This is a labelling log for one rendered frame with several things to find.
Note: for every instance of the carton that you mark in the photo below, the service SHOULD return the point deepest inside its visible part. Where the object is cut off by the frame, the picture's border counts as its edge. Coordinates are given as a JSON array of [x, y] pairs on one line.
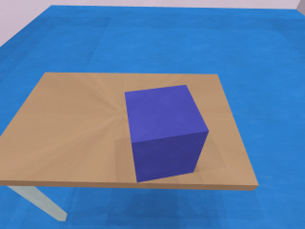
[[167, 132]]

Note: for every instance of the table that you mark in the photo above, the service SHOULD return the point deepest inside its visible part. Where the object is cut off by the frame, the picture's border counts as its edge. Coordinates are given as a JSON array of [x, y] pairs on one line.
[[73, 131]]

